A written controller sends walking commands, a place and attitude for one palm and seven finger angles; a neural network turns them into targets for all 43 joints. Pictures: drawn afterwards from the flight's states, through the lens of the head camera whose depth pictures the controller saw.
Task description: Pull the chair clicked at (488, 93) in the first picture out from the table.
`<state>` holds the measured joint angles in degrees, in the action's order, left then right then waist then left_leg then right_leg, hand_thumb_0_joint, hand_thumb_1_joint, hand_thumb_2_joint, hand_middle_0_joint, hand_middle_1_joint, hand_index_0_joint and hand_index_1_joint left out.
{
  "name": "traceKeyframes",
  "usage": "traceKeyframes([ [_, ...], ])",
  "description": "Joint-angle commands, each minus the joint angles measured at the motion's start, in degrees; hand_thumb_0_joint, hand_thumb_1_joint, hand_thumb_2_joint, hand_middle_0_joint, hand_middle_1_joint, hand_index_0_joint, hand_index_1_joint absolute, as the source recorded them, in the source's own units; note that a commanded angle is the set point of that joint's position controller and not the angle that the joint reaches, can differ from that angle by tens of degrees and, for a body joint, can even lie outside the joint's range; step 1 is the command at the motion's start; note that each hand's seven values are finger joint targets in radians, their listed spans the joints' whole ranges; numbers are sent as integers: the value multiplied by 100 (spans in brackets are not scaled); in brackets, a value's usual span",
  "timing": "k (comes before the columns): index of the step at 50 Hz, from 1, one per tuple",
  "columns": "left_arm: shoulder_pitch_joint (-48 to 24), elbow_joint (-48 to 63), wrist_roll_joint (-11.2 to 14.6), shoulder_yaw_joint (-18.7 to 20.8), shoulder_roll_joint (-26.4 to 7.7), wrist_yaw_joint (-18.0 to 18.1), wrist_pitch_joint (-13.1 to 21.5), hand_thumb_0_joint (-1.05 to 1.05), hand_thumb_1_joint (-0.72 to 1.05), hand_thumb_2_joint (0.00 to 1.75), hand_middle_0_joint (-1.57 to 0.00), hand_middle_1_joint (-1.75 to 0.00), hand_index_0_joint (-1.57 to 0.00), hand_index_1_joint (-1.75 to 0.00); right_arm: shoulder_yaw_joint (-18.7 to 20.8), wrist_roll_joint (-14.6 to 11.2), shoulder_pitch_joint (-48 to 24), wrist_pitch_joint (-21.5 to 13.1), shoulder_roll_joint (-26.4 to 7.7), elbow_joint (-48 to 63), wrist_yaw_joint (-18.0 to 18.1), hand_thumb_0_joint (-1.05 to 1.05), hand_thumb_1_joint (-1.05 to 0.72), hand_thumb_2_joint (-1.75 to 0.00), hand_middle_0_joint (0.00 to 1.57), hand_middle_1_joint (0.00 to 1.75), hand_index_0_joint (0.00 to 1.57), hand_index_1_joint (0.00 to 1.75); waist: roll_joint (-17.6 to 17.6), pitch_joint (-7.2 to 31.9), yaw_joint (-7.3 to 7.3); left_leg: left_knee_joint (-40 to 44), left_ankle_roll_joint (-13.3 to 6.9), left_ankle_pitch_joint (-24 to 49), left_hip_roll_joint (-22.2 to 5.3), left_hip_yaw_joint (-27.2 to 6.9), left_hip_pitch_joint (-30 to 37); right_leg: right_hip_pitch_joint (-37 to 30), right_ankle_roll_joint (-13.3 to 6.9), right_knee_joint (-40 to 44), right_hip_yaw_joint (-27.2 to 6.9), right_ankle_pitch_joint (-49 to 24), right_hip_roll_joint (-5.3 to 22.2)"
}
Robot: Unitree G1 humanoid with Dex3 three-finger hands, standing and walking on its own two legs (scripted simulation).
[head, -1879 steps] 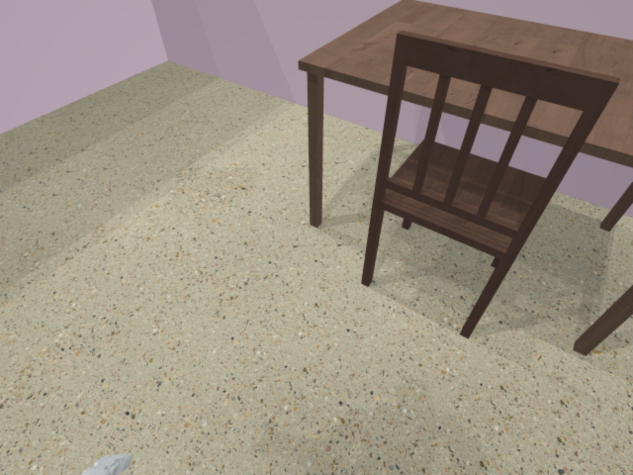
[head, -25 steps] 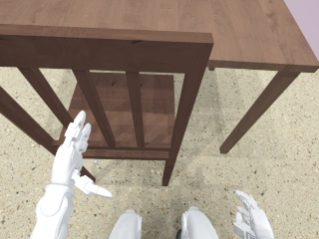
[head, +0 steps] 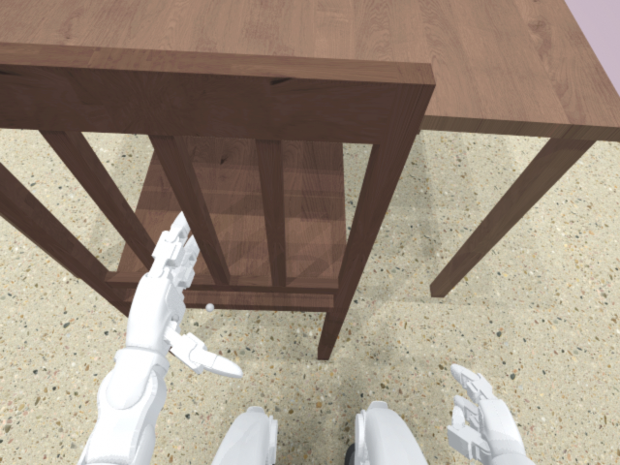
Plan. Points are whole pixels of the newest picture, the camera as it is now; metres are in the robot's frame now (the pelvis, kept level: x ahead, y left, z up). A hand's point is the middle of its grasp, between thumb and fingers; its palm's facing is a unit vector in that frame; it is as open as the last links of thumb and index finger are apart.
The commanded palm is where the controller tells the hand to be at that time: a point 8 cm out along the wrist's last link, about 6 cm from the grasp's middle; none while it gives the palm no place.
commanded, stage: aim the fingers beside a spindle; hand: left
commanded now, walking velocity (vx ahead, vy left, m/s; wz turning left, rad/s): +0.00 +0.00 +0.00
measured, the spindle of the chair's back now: (201, 226) +0.40 +0.15 +0.05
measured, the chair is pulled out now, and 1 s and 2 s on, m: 0.05 0.05 0.04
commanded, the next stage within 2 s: push the fingers through the gap in 1.10 s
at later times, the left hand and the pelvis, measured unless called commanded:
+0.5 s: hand (216, 302) +0.31 +0.13 +0.03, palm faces -0.06 -1.00 -0.01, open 17.0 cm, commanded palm +0.29 +0.18 +0.03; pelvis +0.00 +0.00 +0.00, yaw +0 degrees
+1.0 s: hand (218, 300) +0.31 +0.12 +0.02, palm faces -0.05 -1.00 -0.01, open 17.1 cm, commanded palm +0.29 +0.17 +0.03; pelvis +0.00 +0.00 +0.00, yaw +0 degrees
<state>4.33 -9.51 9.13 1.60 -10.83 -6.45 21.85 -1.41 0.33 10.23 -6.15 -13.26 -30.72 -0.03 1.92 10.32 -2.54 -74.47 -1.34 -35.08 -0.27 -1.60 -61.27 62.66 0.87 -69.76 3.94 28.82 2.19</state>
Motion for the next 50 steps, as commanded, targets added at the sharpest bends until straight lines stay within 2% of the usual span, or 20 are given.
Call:
traceKeyframes([
  [1,-799,1301,31,348,-559,59,434,0,-50,30,-6,-8,-6,-8,360,-27,5,-228,-832,754,89,0,-90,-90,20,30,20,30,130,2010,-24,1179,138,2301,20,-153,1226,-1441,-252,693,21,-1341,-219],
  [2,-766,1340,10,168,-392,58,428,0,-50,30,-6,-8,-6,-8,353,-29,8,-220,-809,785,71,0,-90,-90,20,30,20,30,146,2067,-56,1184,135,2370,20,-142,1313,-1431,-242,701,24,-1397,-216],
  [6,-721,1154,-6,163,-391,94,405,0,-50,30,-6,-8,-6,-8,355,-30,22,-185,-820,747,62,0,-90,-90,20,30,20,30,-6,1945,-89,1176,125,2262,16,-141,1203,-1431,-237,744,27,-1344,-220],
  [10,-976,1013,-16,104,-339,92,391,0,-50,30,-6,-8,-6,-8,344,-33,15,-150,-823,726,60,0,-90,-90,20,30,20,30,3,1804,-144,1157,106,1984,34,-114,1063,-1383,-230,788,4,-1193,-216],
  [11,-1099,994,-32,180,-440,101,411,0,-50,30,-6,-8,-6,-8,342,-32,5,-146,-840,708,73,0,-90,-90,20,30,20,30,2,1799,-137,1150,104,1953,34,-132,1015,-1361,-238,773,-9,-1143,-221],
  [13,-1182,1074,-53,106,-370,99,455,0,-50,30,-6,-8,-6,-8,354,-25,5,-151,-824,711,73,0,-90,-90,20,30,20,30,74,1956,-119,1151,106,2025,32,-125,1133,-1386,-239,752,-19,-1196,-214],
  [16,-971,1135,-22,134,-401,102,469,0,-50,30,-6,-8,-6,-8,359,-30,-7,-149,-825,737,61,0,-90,-90,20,30,20,30,130,2104,-52,1185,118,2206,29,-113,1248,-1483,-252,746,-11,-1306,-214],
  [18,-932,1244,-14,-13,-261,103,462,0,-50,30,-6,-8,-6,-8,357,-33,7,-144,-794,753,40,0,-90,-90,20,30,20,30,226,2128,-53,1220,131,2320,27,-113,1374,-1504,-251,774,-5,-1384,-202],
  [21,-970,1080,-46,44,-346,153,441,0,-50,30,-6,-8,-6,-8,354,-36,20,-125,-812,718,48,0,-90,-90,20,30,20,30,-50,1932,-118,1204,102,2113,27,-112,1151,-1538,-239,822,-18,-1305,-220],
  [25,-918,1140,-58,-97,-201,168,511,0,-50,30,-6,-8,-6,-8,357,-33,-1,-142,-788,741,34,0,-90,-90,20,30,20,30,26,1902,-109,1230,104,2013,36,-98,1191,-1513,-237,845,-17,-1234,-209],
  [26,-873,1125,-56,-9,-304,170,524,0,-50,30,-6,-8,-6,-8,354,-28,4,-141,-799,743,35,0,-90,-90,20,30,20,30,-55,1916,-87,1226,97,2035,38,-100,1128,-1581,-248,843,-26,-1258,-219],
  [28,-810,1214,-67,-26,-294,159,554,0,-50,30,-6,-8,-6,-8,357,-35,-21,-138,-787,770,27,0,-90,-90,20,30,20,30,33,1983,-53,1239,102,2071,43,-79,1177,-1611,-252,830,-37,-1301,-210],
  [30,-852,1288,-60,-176,-168,147,569,0,-50,30,-6,-8,-6,-8,356,-35,-27,-150,-775,770,17,0,-90,-90,20,30,20,30,84,1939,-101,1238,108,2069,38,-96,1243,-1531,-244,842,-26,-1267,-207],
  [34,-940,1109,-102,-150,-219,150,548,0,-50,30,-6,-8,-6,-8,343,-31,-30,-142,-796,750,25,0,-90,-90,20,30,20,30,37,1740,-138,1212,96,1869,46,-98,1063,-1449,-243,846,-34,-1127,-207],
  [35,-1016,994,-101,-179,-169,142,542,0,-50,30,-6,-8,-6,-8,338,-30,-21,-141,-798,729,26,0,-90,-90,20,30,20,30,-95,1644,-190,1190,80,1739,48,-103,987,-1400,-230,875,-32,-1031,-212],
  [36,-1071,920,-117,-44,-316,150,558,0,-50,30,-6,-8,-6,-8,341,-25,-11,-138,-817,699,43,0,-90,-90,20,30,20,30,-75,1608,-161,1171,77,1732,51,-100,923,-1400,-246,863,-51,-1017,-217],
  [42,-1269,845,-127,-128,-210,86,507,0,-50,30,-6,-8,-6,-8,351,-18,-9,-132,-828,698,44,0,-90,-90,20,30,20,30,72,1842,-161,1123,86,1878,49,-117,1071,-1288,-244,767,-32,-1092,-205],
  [44,-1557,925,-127,-305,-80,77,479,0,-50,30,-6,-8,-6,-8,350,-19,-8,-127,-827,696,51,0,-90,-90,20,30,20,30,91,1901,-223,1101,81,1906,52,-134,1136,-1254,-237,763,-30,-1110,-190],
  [46,-1398,951,-132,-145,-240,97,461,0,-50,30,-6,-8,-6,-8,372,-17,13,-125,-845,702,72,0,-90,-90,20,30,20,30,-17,2094,-155,1085,80,2042,42,-140,1152,-1370,-240,719,-35,-1228,-193],
  [50,-1220,1089,-104,-274,-90,105,410,0,-50,30,-6,-8,-6,-8,367,-32,-4,-102,-799,746,38,0,-90,-90,20,30,20,30,97,2129,-117,1156,99,2111,54,-121,1248,-1459,-241,763,-16,-1291,-178],
])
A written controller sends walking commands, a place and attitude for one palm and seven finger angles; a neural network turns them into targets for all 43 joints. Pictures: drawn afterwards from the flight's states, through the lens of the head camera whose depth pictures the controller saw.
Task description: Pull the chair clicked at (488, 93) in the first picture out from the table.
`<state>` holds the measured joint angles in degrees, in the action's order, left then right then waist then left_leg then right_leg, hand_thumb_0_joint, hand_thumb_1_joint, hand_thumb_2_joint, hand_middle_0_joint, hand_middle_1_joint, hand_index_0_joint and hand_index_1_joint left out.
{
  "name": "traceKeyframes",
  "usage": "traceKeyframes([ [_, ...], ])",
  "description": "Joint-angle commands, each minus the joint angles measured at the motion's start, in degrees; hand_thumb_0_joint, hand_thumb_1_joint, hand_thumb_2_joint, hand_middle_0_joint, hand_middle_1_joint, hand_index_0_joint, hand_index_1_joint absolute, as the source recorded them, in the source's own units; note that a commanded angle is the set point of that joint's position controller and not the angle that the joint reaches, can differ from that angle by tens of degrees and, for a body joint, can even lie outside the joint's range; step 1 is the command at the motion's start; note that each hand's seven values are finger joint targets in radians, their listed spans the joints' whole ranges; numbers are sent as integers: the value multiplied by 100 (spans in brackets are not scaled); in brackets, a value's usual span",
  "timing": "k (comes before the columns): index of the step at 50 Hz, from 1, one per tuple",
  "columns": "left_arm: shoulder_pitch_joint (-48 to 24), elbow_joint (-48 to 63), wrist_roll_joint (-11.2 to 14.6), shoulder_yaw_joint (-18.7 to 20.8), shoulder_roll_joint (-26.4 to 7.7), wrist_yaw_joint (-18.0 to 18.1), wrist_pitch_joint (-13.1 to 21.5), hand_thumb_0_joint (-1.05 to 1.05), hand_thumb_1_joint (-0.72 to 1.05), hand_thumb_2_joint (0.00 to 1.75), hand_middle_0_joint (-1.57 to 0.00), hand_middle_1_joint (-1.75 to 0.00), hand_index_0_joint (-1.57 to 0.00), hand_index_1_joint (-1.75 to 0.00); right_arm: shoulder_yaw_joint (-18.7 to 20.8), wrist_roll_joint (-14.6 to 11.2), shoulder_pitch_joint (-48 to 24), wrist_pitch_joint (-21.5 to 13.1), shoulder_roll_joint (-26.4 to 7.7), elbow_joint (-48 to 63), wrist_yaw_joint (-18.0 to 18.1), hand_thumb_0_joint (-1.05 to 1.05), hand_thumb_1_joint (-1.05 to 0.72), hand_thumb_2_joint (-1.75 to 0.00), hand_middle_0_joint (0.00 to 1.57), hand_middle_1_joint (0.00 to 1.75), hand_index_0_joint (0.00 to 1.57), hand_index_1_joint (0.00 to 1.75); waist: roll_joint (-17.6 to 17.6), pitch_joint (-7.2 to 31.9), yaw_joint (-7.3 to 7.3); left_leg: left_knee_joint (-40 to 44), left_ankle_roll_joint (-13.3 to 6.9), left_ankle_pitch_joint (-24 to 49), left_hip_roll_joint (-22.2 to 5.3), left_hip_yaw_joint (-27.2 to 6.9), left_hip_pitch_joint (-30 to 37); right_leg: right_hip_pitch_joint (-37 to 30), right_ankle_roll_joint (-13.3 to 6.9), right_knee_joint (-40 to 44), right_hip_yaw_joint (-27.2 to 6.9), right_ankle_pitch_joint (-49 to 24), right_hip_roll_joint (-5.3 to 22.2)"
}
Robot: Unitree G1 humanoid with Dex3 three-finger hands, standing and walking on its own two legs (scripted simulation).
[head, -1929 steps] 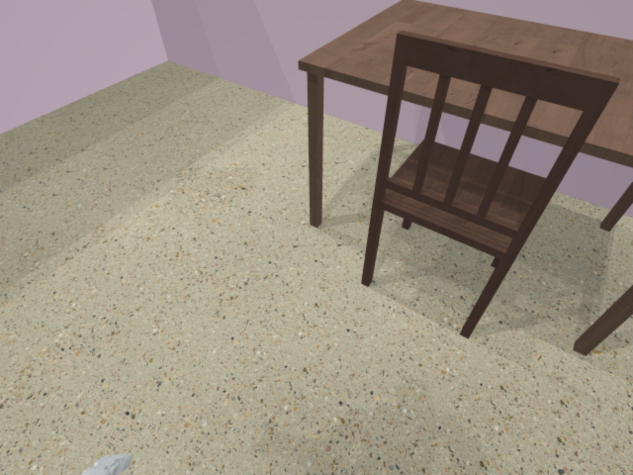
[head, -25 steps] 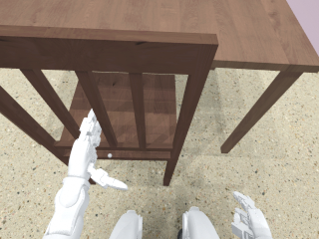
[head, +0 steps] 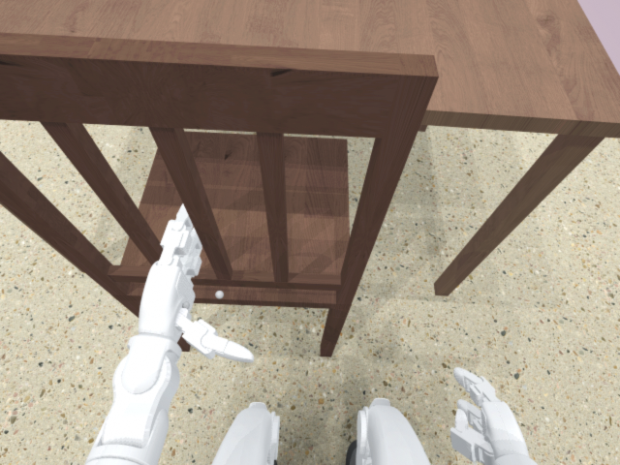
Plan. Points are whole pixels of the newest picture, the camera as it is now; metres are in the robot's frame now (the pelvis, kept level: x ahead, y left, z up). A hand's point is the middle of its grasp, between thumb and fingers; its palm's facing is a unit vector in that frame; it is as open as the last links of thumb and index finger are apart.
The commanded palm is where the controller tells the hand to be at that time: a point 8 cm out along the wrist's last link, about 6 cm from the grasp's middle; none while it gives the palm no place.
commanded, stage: aim the fingers beside a spindle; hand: left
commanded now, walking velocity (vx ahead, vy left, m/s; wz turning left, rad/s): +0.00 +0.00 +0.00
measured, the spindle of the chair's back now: (203, 220) +0.40 +0.15 +0.05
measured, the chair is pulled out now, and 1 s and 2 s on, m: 0.05 0.04 0.03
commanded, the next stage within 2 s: push the fingers through the gap in 0.10 s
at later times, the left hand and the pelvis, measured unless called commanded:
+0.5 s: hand (224, 282) +0.33 +0.12 +0.02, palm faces -0.06 -1.00 -0.01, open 17.1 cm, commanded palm +0.33 +0.16 +0.03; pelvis +0.00 +0.01 +0.00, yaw +0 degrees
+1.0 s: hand (238, 245) +0.38 +0.11 +0.02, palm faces -0.06 -1.00 -0.03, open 17.0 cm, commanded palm +0.38 +0.15 +0.03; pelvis -0.01 +0.00 +0.00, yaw +0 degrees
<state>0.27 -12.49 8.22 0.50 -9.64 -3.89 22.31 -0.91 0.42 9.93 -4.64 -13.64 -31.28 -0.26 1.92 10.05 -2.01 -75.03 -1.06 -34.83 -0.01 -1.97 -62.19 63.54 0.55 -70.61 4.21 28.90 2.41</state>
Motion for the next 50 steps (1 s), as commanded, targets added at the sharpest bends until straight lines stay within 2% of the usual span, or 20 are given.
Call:
traceKeyframes([
  [1,-810,1308,-30,-107,-303,-138,351,0,-50,30,-6,-8,-6,-8,313,-38,31,-246,-780,772,73,0,-90,-90,20,30,20,30,-11,2138,-199,1166,53,2099,22,-80,1267,-1561,-208,849,-65,-1344,-209],
  [3,-735,1315,-39,-100,-287,-130,355,0,-50,30,-6,-8,-6,-8,311,-44,38,-227,-769,788,69,0,-90,-90,20,30,20,30,-133,2049,-203,1185,49,2044,20,-80,1208,-1587,-199,863,-62,-1345,-215],
  [5,-835,1417,-46,-194,-215,-118,394,0,-50,30,-6,-8,-6,-8,300,-43,7,-237,-758,801,67,0,-90,-90,20,30,20,30,6,2040,-208,1211,56,1965,21,-90,1252,-1515,-206,866,-56,-1223,-211],
  [9,-886,1334,-76,-248,-160,-54,398,0,-50,30,-6,-8,-6,-8,290,-37,24,-231,-753,792,59,0,-90,-90,20,30,20,30,15,1860,-230,1246,64,1903,11,-115,1249,-1411,-213,887,-24,-1100,-215],
  [10,-922,1450,-82,-222,-200,-41,429,0,-50,30,-6,-8,-6,-8,299,-33,21,-239,-765,803,64,0,-90,-90,20,30,20,30,70,1980,-208,1242,70,1962,5,-127,1325,-1412,-217,860,-30,-1118,-212],
  [15,-1451,1229,-168,-267,-208,25,443,0,-50,30,-6,-8,-6,-8,285,-15,65,-228,-787,704,77,0,-90,-90,20,30,20,30,130,1835,-321,1218,89,1898,-7,-189,1330,-1161,-218,828,-6,-999,-211],
  [18,-1831,1108,-201,-258,-221,48,466,0,-50,30,-6,-8,-6,-8,296,-8,85,-230,-806,629,95,0,-90,-90,20,30,20,30,95,1918,-362,1182,81,1870,-8,-208,1355,-1087,-215,802,-8,-965,-207],
  [20,-1940,1114,-182,-362,-102,30,453,0,-50,30,-6,-8,-6,-8,306,-7,84,-234,-806,614,94,0,-90,-90,20,30,20,30,285,2072,-351,1198,111,2022,-15,-229,1566,-1017,-223,791,4,-1017,-192],
  [24,-2186,1023,-184,-372,-94,50,374,0,-50,30,-6,-8,-6,-8,316,-7,131,-194,-815,566,90,0,-90,-90,20,30,20,30,221,2263,-376,1212,119,2204,-31,-258,1686,-1101,-218,800,17,-1141,-197],
  [25,-2159,940,-195,-302,-149,68,360,0,-50,30,-6,-8,-6,-8,325,-11,135,-178,-826,554,96,0,-90,-90,20,30,20,30,210,2257,-358,1220,123,2196,-35,-250,1681,-1097,-214,813,13,-1134,-192],
  [28,-2611,650,-253,-252,-214,125,351,0,-50,30,-6,-8,-6,-8,302,-6,166,-138,-837,459,114,0,-90,-90,20,30,20,30,57,2071,-459,1184,86,1932,-23,-248,1478,-1009,-200,833,-4,-998,-201],
  [29,-2792,610,-257,-254,-197,138,372,0,-50,30,-6,-8,-6,-8,294,1,144,-141,-841,451,119,0,-90,-90,20,30,20,30,197,2055,-456,1197,97,1813,-15,-250,1472,-928,-203,817,0,-899,-195],
  [31,-3053,448,-237,-267,-154,161,389,0,-50,30,-6,-8,-6,-8,286,2,168,-149,-844,396,123,0,-90,-90,20,30,20,30,150,1999,-492,1213,86,1709,-4,-254,1424,-914,-208,843,1,-826,-201],
  [36,-3200,15,-221,60,-375,166,405,0,-50,30,-6,-8,-6,-8,300,15,247,-105,-874,345,114,0,-90,-90,20,30,20,30,162,2292,-407,1213,97,1917,4,-204,1489,-1093,-221,840,-21,-993,-215],
  [37,-3185,-77,-215,-16,-253,151,389,0,-50,30,-6,-8,-6,-8,299,8,253,-85,-854,356,94,0,-90,-90,20,30,20,30,208,2330,-404,1240,102,1985,-2,-197,1551,-1099,-222,859,-16,-1033,-217],
  [39,-3414,-103,-180,49,-290,156,415,0,-50,30,-6,-8,-6,-8,313,7,290,-66,-851,321,81,0,-90,-90,20,30,20,30,254,2375,-409,1230,114,2081,-7,-181,1589,-1131,-225,865,-30,-1119,-213],
  [44,-3725,-535,-211,41,-203,210,483,0,-50,30,-6,-8,-6,-8,325,13,391,-11,-849,249,48,0,-90,-90,20,30,20,30,117,2215,-496,1240,89,1961,-12,-143,1439,-1114,-207,912,-41,-1079,-233],
  [46,-3926,-649,-237,194,-381,254,566,0,-50,30,-6,-8,-6,-8,334,17,423,6,-878,210,57,0,-90,-90,20,30,20,30,-36,2193,-525,1219,69,1903,-10,-151,1322,-1157,-203,905,-58,-1061,-245],
  [48,-4161,-753,-283,256,-449,270,638,0,-50,30,-6,-8,-6,-8,340,26,470,18,-879,165,61,0,-90,-90,20,30,20,30,48,2224,-535,1195,66,1850,3,-110,1285,-1143,-198,901,-89,-1055,-228],
  [50,-4341,-897,-297,180,-326,279,695,0,-50,30,-6,-8,-6,-8,348,33,486,22,-873,116,52,0,-90,-90,20,30,20,30,112,2225,-583,1191,71,1805,2,-120,1359,-1016,-196,907,-77,-995,-232],
])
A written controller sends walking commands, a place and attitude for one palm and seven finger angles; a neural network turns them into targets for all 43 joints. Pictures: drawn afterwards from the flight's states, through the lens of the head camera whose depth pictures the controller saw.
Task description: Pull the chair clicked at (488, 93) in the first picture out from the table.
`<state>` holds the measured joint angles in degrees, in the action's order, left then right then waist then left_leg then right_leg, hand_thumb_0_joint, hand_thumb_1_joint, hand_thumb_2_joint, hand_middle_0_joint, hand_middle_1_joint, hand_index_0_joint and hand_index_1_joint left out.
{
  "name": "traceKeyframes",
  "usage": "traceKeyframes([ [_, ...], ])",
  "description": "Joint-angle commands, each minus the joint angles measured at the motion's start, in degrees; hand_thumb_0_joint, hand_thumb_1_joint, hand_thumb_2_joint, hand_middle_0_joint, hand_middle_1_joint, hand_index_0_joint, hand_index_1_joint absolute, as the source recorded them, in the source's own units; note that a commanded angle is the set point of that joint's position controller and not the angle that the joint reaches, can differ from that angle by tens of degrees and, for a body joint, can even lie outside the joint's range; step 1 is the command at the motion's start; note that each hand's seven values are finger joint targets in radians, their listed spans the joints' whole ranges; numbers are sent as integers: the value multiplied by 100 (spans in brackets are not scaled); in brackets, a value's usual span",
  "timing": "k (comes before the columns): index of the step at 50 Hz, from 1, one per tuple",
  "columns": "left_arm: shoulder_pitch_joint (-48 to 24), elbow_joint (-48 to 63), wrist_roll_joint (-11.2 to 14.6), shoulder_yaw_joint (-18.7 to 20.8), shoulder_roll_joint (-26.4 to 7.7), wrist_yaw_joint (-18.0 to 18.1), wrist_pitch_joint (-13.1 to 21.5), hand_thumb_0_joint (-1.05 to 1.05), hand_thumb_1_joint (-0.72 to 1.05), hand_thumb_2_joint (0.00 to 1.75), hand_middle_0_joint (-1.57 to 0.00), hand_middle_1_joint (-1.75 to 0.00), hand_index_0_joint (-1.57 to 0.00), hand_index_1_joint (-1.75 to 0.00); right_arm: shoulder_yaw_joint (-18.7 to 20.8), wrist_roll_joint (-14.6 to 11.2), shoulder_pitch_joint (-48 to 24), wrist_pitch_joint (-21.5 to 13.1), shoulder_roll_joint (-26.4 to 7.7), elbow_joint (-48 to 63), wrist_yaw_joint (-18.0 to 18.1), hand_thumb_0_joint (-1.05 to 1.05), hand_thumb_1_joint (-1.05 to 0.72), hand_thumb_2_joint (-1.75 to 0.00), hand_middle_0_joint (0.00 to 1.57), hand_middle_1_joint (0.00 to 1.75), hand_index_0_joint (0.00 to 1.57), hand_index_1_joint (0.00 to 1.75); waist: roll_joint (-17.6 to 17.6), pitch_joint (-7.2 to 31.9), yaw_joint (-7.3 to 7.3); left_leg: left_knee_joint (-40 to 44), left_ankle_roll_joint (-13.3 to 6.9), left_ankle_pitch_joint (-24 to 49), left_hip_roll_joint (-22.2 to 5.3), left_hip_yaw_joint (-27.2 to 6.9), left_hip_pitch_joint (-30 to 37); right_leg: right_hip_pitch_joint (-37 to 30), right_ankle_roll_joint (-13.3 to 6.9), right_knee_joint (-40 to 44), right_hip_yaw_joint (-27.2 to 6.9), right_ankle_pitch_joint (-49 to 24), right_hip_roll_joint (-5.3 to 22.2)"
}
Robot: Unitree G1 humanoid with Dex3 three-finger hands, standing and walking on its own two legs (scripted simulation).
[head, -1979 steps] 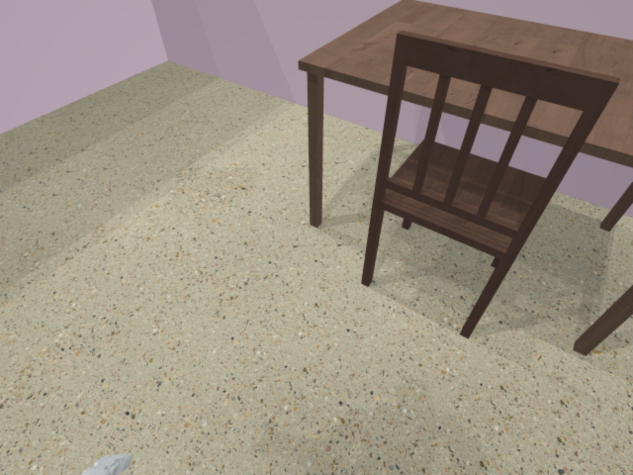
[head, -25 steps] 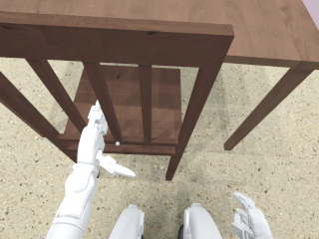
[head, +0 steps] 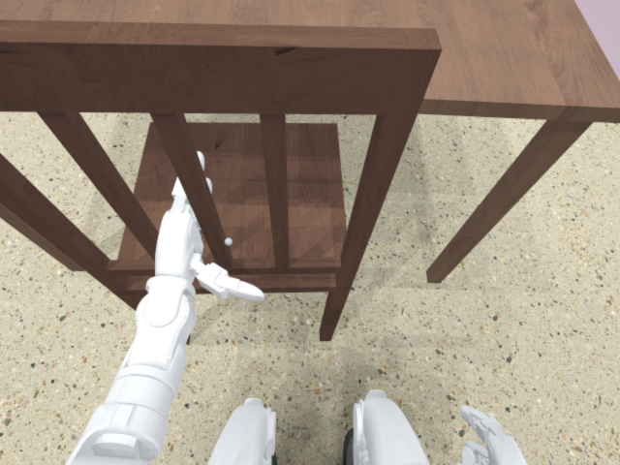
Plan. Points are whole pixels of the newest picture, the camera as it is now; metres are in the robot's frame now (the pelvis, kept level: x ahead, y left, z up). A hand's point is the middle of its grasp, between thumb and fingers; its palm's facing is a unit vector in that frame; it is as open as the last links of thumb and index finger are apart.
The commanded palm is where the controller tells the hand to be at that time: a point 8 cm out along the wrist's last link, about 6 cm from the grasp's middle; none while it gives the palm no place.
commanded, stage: push the fingers through the gap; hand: left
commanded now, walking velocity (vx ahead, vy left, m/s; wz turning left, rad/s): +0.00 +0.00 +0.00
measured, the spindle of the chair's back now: (204, 208) +0.42 +0.14 +0.05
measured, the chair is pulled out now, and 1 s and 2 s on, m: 0.04 0.03 0.03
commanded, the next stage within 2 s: hook a spindle and tug to test in 0.80 s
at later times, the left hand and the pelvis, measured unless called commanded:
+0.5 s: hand (236, 199) +0.45 +0.11 +0.02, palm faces -0.03 -1.00 -0.03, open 16.9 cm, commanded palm +0.42 +0.15 +0.02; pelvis +0.00 +0.00 -0.01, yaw -1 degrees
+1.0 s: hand (235, 207) +0.44 +0.11 +0.02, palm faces -0.04 -1.00 -0.02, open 16.9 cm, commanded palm +0.41 +0.16 +0.02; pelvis +0.00 +0.00 +0.00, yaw -2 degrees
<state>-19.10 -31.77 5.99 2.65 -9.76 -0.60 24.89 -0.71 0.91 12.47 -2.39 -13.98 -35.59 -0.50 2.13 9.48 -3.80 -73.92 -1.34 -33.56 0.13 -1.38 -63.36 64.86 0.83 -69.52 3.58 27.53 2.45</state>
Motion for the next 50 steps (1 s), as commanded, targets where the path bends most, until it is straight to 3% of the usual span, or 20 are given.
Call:
traceKeyframes([
  [1,-2498,913,-92,78,-448,-25,448,0,-50,30,-6,-8,-6,-8,325,-3,258,-190,-860,518,82,0,-90,-90,20,30,20,30,77,2239,-405,1073,98,1659,-7,-182,1394,-1155,-229,781,-16,-835,-245],
  [2,-2661,841,-86,53,-404,-28,455,0,-50,30,-6,-8,-6,-8,316,-4,250,-184,-855,500,78,0,-90,-90,20,30,20,30,140,2248,-441,1055,88,1557,3,-157,1369,-1125,-219,806,-38,-778,-239],
  [3,-2768,679,-75,202,-531,-15,469,0,-50,30,-6,-8,-6,-8,317,-1,284,-171,-861,467,91,0,-90,-90,20,30,20,30,-15,2193,-444,1053,79,1490,16,-147,1247,-1199,-214,817,-41,-762,-239],
  [6,-2919,537,-78,452,-791,-14,521,0,-50,30,-6,-8,-6,-8,307,13,287,-164,-886,458,107,0,-90,-90,20,30,20,30,89,2422,-391,1028,67,1450,38,-104,1166,-1336,-216,809,-93,-753,-246],
  [7,-3025,418,-70,360,-663,-34,518,0,-50,30,-6,-8,-6,-8,295,4,292,-156,-863,453,104,0,-90,-90,20,30,20,30,81,2402,-450,1024,60,1399,43,-85,1164,-1306,-203,842,-112,-731,-248],
  [9,-3158,423,-54,420,-690,-40,543,0,-50,30,-6,-8,-6,-8,293,19,328,-162,-847,447,93,0,-90,-90,20,30,20,30,282,2594,-396,1022,76,1555,48,-75,1254,-1390,-217,803,-116,-861,-245],
  [11,-3292,186,-42,494,-754,-63,542,0,-50,30,-6,-8,-6,-8,301,18,367,-158,-876,437,92,0,-90,-90,20,30,20,30,98,2636,-462,1013,66,1610,30,-89,1222,-1415,-207,810,-112,-912,-260],
  [15,-3600,-208,-37,578,-790,-81,575,0,-50,30,-6,-8,-6,-8,282,22,461,-144,-876,377,67,0,-90,-90,20,30,20,30,114,2491,-489,1022,69,1452,30,-77,1068,-1346,-202,832,-123,-789,-275],
  [20,-3805,-560,-96,776,-956,-113,668,0,-50,30,-6,-8,-6,-8,300,47,609,-112,-893,359,27,0,-90,-90,20,30,20,30,58,2654,-518,960,52,1597,19,-28,1000,-1419,-197,789,-155,-984,-289],
  [22,-3742,-635,-84,829,-974,-147,682,0,-50,30,-6,-8,-6,-8,293,51,657,-90,-883,367,-2,0,-90,-90,20,30,20,30,135,2736,-476,959,54,1770,25,-8,1043,-1498,-207,767,-162,-1149,-294],
  [23,-3575,-617,-90,1002,-1144,-147,696,0,-50,30,-6,-8,-6,-8,310,57,691,-73,-897,392,-7,0,-90,-90,20,30,20,30,120,2848,-381,972,73,1895,12,-9,1080,-1600,-220,726,-160,-1261,-293],
  [25,-3462,-494,-65,843,-933,-173,692,0,-50,30,-6,-8,-6,-8,315,51,697,-35,-865,431,-40,0,-90,-90,20,30,20,30,278,2902,-380,1000,95,2132,0,9,1247,-1604,-226,715,-134,-1466,-295],
  [28,-3144,-319,-10,943,-963,-168,681,0,-50,30,-6,-8,-6,-8,352,39,729,12,-856,460,-69,0,-90,-90,20,30,20,30,100,3002,-314,1008,95,2341,-19,24,1314,-1787,-216,736,-139,-1673,-301],
  [30,-3069,-290,8,999,-1027,-144,669,0,-50,30,-6,-8,-6,-8,349,26,726,30,-854,459,-63,0,-90,-90,20,30,20,30,-105,2821,-343,1028,67,2166,-14,76,1093,-1925,-191,812,-179,-1673,-303],
  [35,-3195,-243,-90,852,-927,-79,785,0,-50,30,-6,-8,-6,-8,344,34,707,22,-856,429,-59,0,-90,-90,20,30,20,30,30,2494,-412,1062,79,2012,-31,19,1161,-1570,-202,797,-143,-1410,-307],
  [39,-3100,30,-74,788,-840,-63,865,0,-50,30,-6,-8,-6,-8,373,57,708,-2,-843,430,-78,0,-90,-90,20,30,20,30,289,2807,-351,1042,145,2517,-68,-33,1636,-1482,-231,707,-72,-1653,-302],
  [44,-2918,-295,-116,751,-792,-86,715,0,-50,30,-6,-8,-6,-8,362,45,697,70,-859,427,-96,0,-90,-90,20,30,20,30,73,2507,-388,1039,134,2365,-67,-51,1400,-1396,-227,700,-49,-1558,-308],
  [45,-3056,-182,-101,738,-784,-86,723,0,-50,30,-6,-8,-6,-8,358,49,679,71,-856,450,-90,0,-90,-90,20,30,20,30,168,2564,-383,1039,130,2353,-47,-39,1399,-1440,-226,702,-66,-1567,-297],
  [47,-3118,4,-89,734,-800,-93,746,0,-50,30,-10,-19,-10,-19,356,47,649,64,-840,488,-95,0,-90,-90,20,30,20,30,289,2727,-343,1038,142,2432,-42,-36,1522,-1480,-237,688,-73,-1610,-298],
  [50,-2835,172,-25,770,-795,-86,784,0,-50,30,-15,-35,-15,-35,368,38,622,55,-824,537,-81,0,-90,-90,20,30,20,30,81,2915,-295,1036,137,2626,-50,-33,1594,-1710,-228,686,-84,-1839,-300],
])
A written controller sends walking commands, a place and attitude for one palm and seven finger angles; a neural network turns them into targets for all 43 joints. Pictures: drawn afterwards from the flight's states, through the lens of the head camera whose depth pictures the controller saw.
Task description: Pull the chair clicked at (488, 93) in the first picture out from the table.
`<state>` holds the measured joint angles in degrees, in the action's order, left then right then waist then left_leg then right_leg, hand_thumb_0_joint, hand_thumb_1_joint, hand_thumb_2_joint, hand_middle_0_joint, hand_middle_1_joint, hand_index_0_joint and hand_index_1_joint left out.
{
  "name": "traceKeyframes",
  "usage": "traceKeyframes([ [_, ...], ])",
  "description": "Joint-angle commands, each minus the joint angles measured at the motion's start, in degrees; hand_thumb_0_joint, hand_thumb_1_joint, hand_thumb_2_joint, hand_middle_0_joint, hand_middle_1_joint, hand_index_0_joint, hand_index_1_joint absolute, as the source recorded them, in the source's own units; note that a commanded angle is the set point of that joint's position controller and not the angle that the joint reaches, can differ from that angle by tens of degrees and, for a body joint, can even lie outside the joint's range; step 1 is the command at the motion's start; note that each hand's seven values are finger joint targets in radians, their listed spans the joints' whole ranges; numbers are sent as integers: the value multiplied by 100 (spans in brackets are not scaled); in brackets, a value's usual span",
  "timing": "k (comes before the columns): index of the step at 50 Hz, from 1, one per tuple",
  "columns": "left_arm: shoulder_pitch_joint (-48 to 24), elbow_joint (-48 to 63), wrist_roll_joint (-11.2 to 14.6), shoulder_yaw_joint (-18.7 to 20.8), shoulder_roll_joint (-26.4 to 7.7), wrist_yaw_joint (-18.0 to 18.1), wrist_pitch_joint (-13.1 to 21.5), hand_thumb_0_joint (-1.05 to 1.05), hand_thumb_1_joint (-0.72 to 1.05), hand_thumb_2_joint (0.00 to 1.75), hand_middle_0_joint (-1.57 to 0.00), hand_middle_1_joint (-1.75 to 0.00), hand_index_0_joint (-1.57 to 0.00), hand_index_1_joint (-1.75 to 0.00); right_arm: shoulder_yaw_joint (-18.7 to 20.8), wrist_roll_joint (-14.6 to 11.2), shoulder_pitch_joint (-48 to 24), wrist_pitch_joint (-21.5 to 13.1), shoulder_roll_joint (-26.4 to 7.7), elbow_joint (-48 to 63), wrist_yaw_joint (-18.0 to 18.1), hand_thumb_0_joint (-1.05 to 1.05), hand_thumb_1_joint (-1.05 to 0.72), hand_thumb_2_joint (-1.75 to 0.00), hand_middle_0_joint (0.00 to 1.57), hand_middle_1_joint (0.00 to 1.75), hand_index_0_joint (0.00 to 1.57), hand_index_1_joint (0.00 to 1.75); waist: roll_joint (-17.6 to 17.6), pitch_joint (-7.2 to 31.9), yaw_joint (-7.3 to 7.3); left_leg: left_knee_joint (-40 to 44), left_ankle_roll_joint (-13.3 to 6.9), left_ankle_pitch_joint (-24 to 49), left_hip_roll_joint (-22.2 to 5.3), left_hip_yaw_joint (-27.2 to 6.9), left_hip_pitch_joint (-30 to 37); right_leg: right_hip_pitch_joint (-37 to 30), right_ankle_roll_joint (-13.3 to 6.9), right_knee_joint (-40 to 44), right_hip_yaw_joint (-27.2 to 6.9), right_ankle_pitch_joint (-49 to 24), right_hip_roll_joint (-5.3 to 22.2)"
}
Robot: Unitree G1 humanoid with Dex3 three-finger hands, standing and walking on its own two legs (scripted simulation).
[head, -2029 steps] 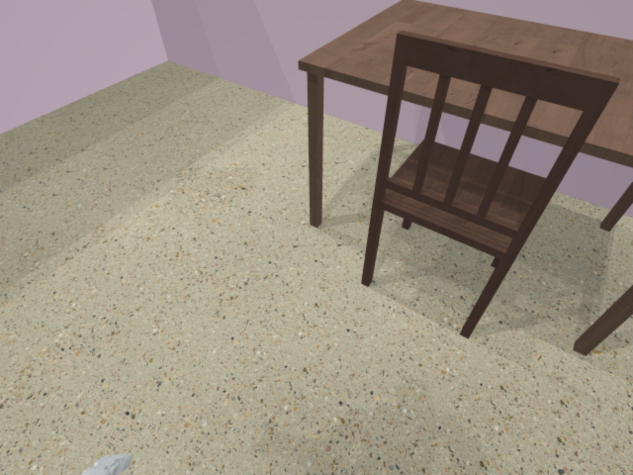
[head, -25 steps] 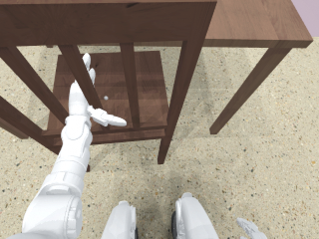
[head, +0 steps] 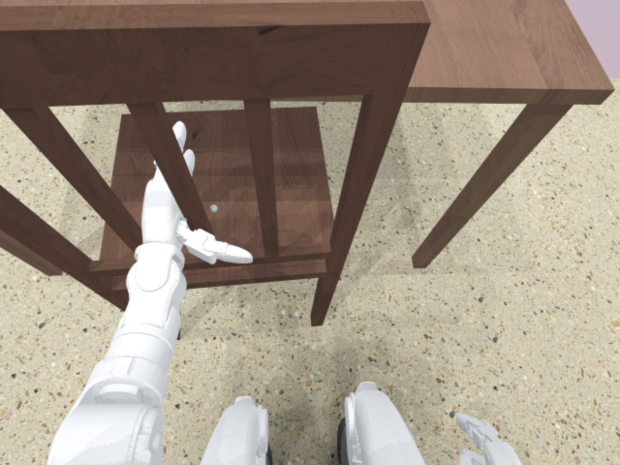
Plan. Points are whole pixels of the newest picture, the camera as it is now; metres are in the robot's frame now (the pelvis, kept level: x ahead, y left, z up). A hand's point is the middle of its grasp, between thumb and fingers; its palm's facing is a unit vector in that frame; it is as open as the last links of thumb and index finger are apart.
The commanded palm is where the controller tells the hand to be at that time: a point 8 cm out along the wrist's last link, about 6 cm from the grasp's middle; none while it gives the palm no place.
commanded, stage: hook a spindle and tug to test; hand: left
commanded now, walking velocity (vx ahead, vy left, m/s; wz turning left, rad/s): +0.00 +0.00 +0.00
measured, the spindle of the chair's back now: (189, 201) +0.43 +0.14 +0.05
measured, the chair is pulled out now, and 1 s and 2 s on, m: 0.03 0.03 0.04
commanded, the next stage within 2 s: open the thumb and straighten the fingers in 1.40 s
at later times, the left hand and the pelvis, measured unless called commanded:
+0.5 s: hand (214, 213) +0.42 +0.11 +0.02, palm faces +0.01 -1.00 -0.03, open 10.9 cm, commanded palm +0.40 +0.15 +0.02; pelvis +0.00 +0.00 +0.00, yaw +1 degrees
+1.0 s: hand (218, 213) +0.42 +0.11 +0.02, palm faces +0.01 -1.00 -0.01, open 5.8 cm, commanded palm +0.39 +0.15 +0.02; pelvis -0.01 -0.01 +0.00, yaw +1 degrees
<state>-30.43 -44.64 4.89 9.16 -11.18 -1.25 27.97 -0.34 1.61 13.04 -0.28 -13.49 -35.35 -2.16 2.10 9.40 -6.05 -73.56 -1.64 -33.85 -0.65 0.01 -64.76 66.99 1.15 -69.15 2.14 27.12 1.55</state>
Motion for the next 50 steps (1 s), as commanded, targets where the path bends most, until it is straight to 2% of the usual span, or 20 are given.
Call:
traceKeyframes([
  [1,-1694,1546,80,15,-560,-22,484,0,-50,30,-17,-41,-17,-41,334,-27,551,-162,-871,530,78,0,-90,-90,20,30,20,30,233,2998,-73,987,182,2815,23,-198,1839,-1858,-270,606,75,-1868,-206],
  [4,-1652,1551,63,-227,-341,-45,427,0,-50,30,-22,-57,-22,-57,339,-42,535,-145,-854,483,62,0,-90,-90,20,30,20,30,132,2754,-148,997,188,2697,-3,-222,1813,-1720,-256,652,110,-1740,-207],
  [7,-1693,1266,2,-51,-515,4,380,0,-50,30,-27,-74,-27,-74,329,-36,529,-132,-889,449,79,0,-90,-90,20,30,20,30,-68,2451,-181,1003,135,2223,31,-195,1465,-1674,-247,704,85,-1442,-218],
  [10,-1890,1393,-7,-114,-479,11,428,0,-50,30,-32,-90,-32,-90,318,-33,497,-157,-868,466,81,0,-90,-90,20,30,20,30,200,2535,-146,1019,146,2104,58,-187,1544,-1637,-265,713,66,-1313,-204],
  [12,-1961,1498,-18,-219,-411,-2,462,0,-39,35,-36,-101,-36,-101,321,-30,495,-169,-864,480,78,0,-90,-90,20,30,20,30,343,2670,-161,1002,163,2263,49,-201,1730,-1575,-278,687,78,-1384,-205],
  [13,-1871,1478,-16,-178,-445,13,460,0,-33,37,-38,-107,-38,-107,330,-23,507,-168,-875,471,78,0,-90,-90,20,30,20,30,280,2722,-126,1012,186,2365,32,-243,1800,-1570,-288,654,100,-1416,-206],
  [14,-1815,1482,12,-338,-242,-4,434,0,-28,40,-39,-112,-39,-112,326,-30,479,-172,-853,488,64,0,-90,-90,20,30,20,30,351,2748,-155,1005,178,2330,42,-214,1826,-1570,-275,697,90,-1397,-206],
  [15,-1771,1390,16,-214,-381,12,414,0,-22,42,-41,-118,-41,-118,332,-34,496,-163,-875,473,73,0,-90,-90,20,30,20,30,154,2666,-147,1017,177,2301,26,-230,1740,-1600,-278,703,102,-1389,-210],
  [20,-1963,1622,-8,-496,-154,23,440,0,6,54,-50,-145,-50,-145,344,-35,481,-187,-865,478,66,0,-90,-90,20,30,20,30,306,2762,-182,1026,173,2306,28,-244,1858,-1556,-278,698,106,-1371,-203],
  [22,-1779,1512,-30,-556,-79,44,425,0,17,59,-50,-145,-50,-145,357,-40,499,-184,-873,486,56,0,-90,-90,20,30,20,30,201,2723,-171,1052,183,2375,10,-278,1909,-1511,-285,692,142,-1364,-211],
  [23,-1911,1492,-38,-694,42,52,416,0,23,61,-50,-145,-50,-145,353,-43,497,-177,-873,464,51,0,-90,-90,20,30,20,30,170,2624,-247,1043,178,2330,1,-309,1903,-1395,-279,699,157,-1314,-212],
  [25,-2089,1607,-59,-669,-33,91,459,0,34,66,-50,-145,-50,-145,367,-37,509,-187,-883,427,57,0,-90,-90,20,30,20,30,267,2637,-235,1050,184,2252,7,-315,1937,-1373,-284,718,145,-1236,-203],
  [27,-1922,1485,-56,-647,0,108,449,0,45,71,-50,-145,-50,-145,375,-28,525,-182,-877,428,51,0,-90,-90,20,30,20,30,110,2713,-235,1019,150,2279,20,-273,1899,-1475,-274,743,134,-1301,-212],
  [28,-2037,1462,-62,-508,-193,123,462,0,51,73,-50,-145,-50,-145,370,-31,540,-177,-900,392,70,0,-90,-90,20,30,20,30,73,2647,-251,1007,149,2271,16,-273,1798,-1505,-273,728,112,-1356,-205],
  [35,-2287,1209,-80,-326,-348,91,497,0,90,90,-50,-145,-50,-145,331,-18,536,-190,-879,344,96,0,-90,-90,20,30,20,30,130,2579,-257,975,107,1945,80,-192,1476,-1622,-258,753,41,-1231,-194],
  [39,-2237,1120,-31,-315,-316,35,454,0,90,90,-50,-145,-50,-145,326,-27,532,-185,-882,380,104,0,-90,-90,20,30,20,30,70,2590,-246,981,107,1994,83,-183,1478,-1661,-255,747,44,-1282,-193],
  [41,-2058,1297,-76,-402,-243,30,468,0,90,90,-50,-145,-50,-145,338,-14,518,-193,-878,447,84,0,-90,-90,20,30,20,30,242,2778,-159,1017,133,2225,73,-217,1695,-1638,-285,675,91,-1372,-188],
  [45,-1818,1287,-72,-382,-258,67,433,0,90,90,-50,-145,-50,-145,338,-36,481,-163,-870,483,65,0,-90,-90,20,30,20,30,-21,2591,-141,1030,110,2025,71,-191,1529,-1720,-273,747,63,-1275,-196],
  [46,-1695,1336,-99,-432,-214,68,452,0,90,90,-50,-145,-50,-145,337,-30,467,-164,-876,541,52,0,-90,-90,20,30,20,30,134,2643,-94,1051,123,2116,72,-208,1592,-1683,-293,701,84,-1296,-196],
  [50,-1412,1641,-89,-594,-73,67,476,0,90,90,-50,-145,-50,-145,348,-39,433,-153,-838,601,13,0,-90,-90,20,30,20,30,174,2703,-53,1061,142,2263,46,-184,1774,-1716,-295,717,86,-1414,-196],
])
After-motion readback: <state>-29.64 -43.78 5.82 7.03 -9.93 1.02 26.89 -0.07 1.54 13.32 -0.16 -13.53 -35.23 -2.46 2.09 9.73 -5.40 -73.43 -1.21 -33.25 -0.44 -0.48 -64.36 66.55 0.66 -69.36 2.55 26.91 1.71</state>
